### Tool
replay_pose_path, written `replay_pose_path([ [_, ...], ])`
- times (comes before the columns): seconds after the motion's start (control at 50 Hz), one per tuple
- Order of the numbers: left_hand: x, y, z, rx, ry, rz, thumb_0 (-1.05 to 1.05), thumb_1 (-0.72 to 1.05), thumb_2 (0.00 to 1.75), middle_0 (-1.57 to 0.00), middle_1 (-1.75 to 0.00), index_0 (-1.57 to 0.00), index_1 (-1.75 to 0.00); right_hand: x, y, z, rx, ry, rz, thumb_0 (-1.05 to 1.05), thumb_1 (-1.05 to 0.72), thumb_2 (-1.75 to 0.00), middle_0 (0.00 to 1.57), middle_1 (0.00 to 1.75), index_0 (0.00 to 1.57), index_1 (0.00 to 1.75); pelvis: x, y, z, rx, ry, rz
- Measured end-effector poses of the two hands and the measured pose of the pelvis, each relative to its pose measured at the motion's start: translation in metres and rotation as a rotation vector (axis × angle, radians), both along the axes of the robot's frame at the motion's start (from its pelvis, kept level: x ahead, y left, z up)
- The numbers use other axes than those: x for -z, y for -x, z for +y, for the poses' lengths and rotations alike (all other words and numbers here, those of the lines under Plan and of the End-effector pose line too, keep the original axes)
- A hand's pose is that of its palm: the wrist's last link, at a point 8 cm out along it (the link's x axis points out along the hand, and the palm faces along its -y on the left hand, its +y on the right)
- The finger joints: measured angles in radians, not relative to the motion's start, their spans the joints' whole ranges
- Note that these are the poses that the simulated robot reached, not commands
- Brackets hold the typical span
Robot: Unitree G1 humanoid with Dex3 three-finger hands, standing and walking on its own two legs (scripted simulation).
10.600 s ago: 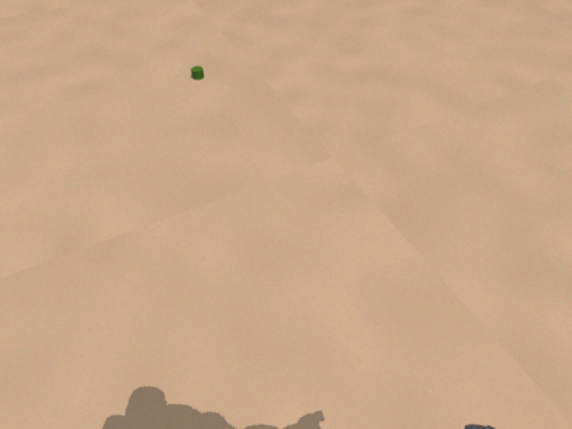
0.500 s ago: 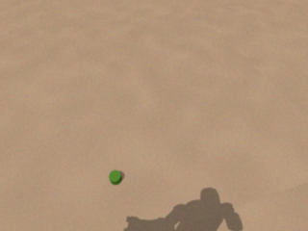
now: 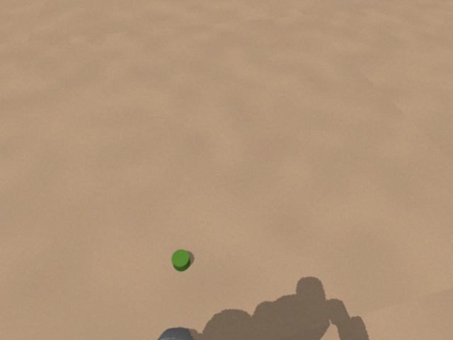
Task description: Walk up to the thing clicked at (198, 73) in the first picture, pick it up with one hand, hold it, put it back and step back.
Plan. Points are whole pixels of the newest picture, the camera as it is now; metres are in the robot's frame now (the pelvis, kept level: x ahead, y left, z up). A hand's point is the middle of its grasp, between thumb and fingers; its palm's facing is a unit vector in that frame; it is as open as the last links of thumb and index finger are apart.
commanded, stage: walk up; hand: left
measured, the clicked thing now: (181, 260) +0.52 +0.21 -0.75
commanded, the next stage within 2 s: none
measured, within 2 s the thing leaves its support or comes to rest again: neither
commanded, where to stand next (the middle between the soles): +0.12 +0.00 m, yaw -4 degrees
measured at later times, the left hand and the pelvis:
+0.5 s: hand (91, 323) +0.17 +0.28 -0.17, palm faces -0.08 -0.91 -0.41, open 7.4 cm; pelvis +0.07 +0.01 -0.03, yaw -3 degrees
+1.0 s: hand (110, 322) +0.17 +0.24 -0.16, palm faces -0.07 -0.93 -0.35, open 7.4 cm; pelvis +0.08 -0.01 -0.01, yaw -3 degrees
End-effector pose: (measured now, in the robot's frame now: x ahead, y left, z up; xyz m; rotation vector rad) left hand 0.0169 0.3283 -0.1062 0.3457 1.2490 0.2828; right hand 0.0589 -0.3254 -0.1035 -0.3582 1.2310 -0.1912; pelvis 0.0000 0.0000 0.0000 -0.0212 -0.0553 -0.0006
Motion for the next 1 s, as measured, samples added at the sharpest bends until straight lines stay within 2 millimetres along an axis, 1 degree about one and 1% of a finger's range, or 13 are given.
replay_pose_path([
  [0.04, 0.006, -0.004, 0.018, -0.004, -0.003, 0.020, 0.00, 0.90, 0.90, -0.21, -0.30, -0.21, -0.30, 0.000, -0.008, 0.007, -0.001, 0.023, -0.006, 0.01, -0.91, -0.89, 0.21, 0.30, 0.21, 0.30, 0.006, -0.009, 0.012, -0.005, 0.000, -0.002],
  [0.1, 0.023, -0.018, 0.041, 0.001, -0.005, 0.046, 0.00, 0.90, 0.90, -0.21, -0.30, -0.21, -0.30, 0.009, -0.015, 0.019, 0.013, 0.069, -0.020, 0.01, -0.91, -0.89, 0.21, 0.30, 0.21, 0.30, 0.021, -0.023, 0.033, 0.001, -0.009, -0.007],
  [0.18, 0.030, -0.046, 0.048, 0.017, 0.009, 0.066, 0.01, 0.90, 0.90, -0.20, -0.30, -0.20, -0.30, 0.009, -0.019, 0.043, 0.033, 0.056, -0.017, 0.01, -0.91, -0.89, 0.21, 0.30, 0.21, 0.30, 0.020, -0.038, 0.039, 0.004, -0.026, -0.003],
  [0.24, 0.029, -0.067, 0.044, 0.039, 0.024, 0.060, 0.00, 0.90, 0.90, -0.20, -0.30, -0.20, -0.30, 0.008, -0.026, 0.053, 0.034, 0.044, -0.026, 0.01, -0.91, -0.89, 0.21, 0.30, 0.21, 0.30, 0.017, -0.049, 0.040, 0.017, -0.032, 0.002],
  [0.3, 0.027, -0.089, 0.036, 0.064, 0.032, 0.054, 0.00, 0.90, 0.90, -0.20, -0.30, -0.20, -0.30, 0.010, -0.036, 0.053, 0.039, 0.043, -0.040, 0.01, -0.90, -0.89, 0.21, 0.30, 0.21, 0.30, 0.016, -0.057, 0.039, 0.031, -0.031, 0.007],
  [0.36, 0.025, -0.112, 0.027, 0.089, 0.026, 0.034, 0.00, 0.90, 0.90, -0.20, -0.30, -0.20, -0.30, 0.015, -0.045, 0.044, 0.049, 0.047, -0.052, 0.01, -0.90, -0.89, 0.21, 0.30, 0.21, 0.30, 0.019, -0.062, 0.032, 0.041, -0.030, 0.009],
  [0.48, 0.021, -0.148, 0.002, 0.130, -0.006, -0.049, 0.00, 0.90, 0.90, -0.20, -0.30, -0.20, -0.30, 0.035, -0.070, 0.010, 0.068, 0.053, -0.072, 0.01, -0.90, -0.89, 0.21, 0.30, 0.21, 0.30, 0.033, -0.069, 0.009, 0.048, -0.019, 0.003],
  [0.56, 0.012, -0.162, -0.015, 0.151, -0.001, -0.087, 0.00, 0.90, 0.90, -0.21, -0.30, -0.20, -0.30, 0.032, -0.086, 0.001, 0.077, 0.054, -0.094, 0.01, -0.91, -0.89, 0.21, 0.30, 0.21, 0.30, 0.027, -0.072, 0.005, 0.062, -0.044, 0.003],
  [0.62, 0.009, -0.171, -0.023, 0.170, 0.004, -0.107, 0.00, 0.90, 0.90, -0.21, -0.30, -0.21, -0.30, 0.027, -0.092, 0.001, 0.063, 0.048, -0.108, 0.01, -0.91, -0.89, 0.21, 0.30, 0.21, 0.30, 0.023, -0.075, 0.003, 0.065, -0.047, 0.015],
  [0.7, 0.017, -0.180, -0.025, 0.171, 0.026, -0.142, 0.00, 0.90, 0.90, -0.21, -0.30, -0.21, -0.30, 0.027, -0.091, 0.005, 0.040, 0.053, -0.093, 0.01, -0.91, -0.89, 0.21, 0.30, 0.21, 0.30, 0.027, -0.077, 0.004, 0.053, -0.036, 0.021],
  [0.76, 0.025, -0.181, -0.026, 0.146, 0.048, -0.137, 0.00, 0.90, 0.90, -0.21, -0.30, -0.21, -0.30, 0.025, -0.084, 0.012, 0.032, 0.048, -0.076, 0.01, -0.91, -0.89, 0.21, 0.30, 0.21, 0.30, 0.027, -0.077, 0.003, 0.055, -0.055, 0.010],
  [0.88, 0.027, -0.168, -0.035, 0.131, 0.067, -0.093, 0.00, 0.90, 0.90, -0.21, -0.30, -0.21, -0.30, 0.022, -0.085, 0.013, 0.035, 0.014, -0.075, 0.01, -0.90, -0.89, 0.21, 0.30, 0.21, 0.30, 0.021, -0.077, -0.005, 0.061, -0.027, 0.003],
  [1.0, 0.016, -0.153, -0.041, 0.122, 0.061, -0.051, 0.00, 0.90, 0.90, -0.21, -0.30, -0.21, -0.30, 0.021, -0.093, 0.013, 0.043, -0.023, -0.087, 0.01, -0.91, -0.89, 0.21, 0.30, 0.21, 0.30, 0.011, -0.077, -0.008, 0.056, -0.034, 0.003],
])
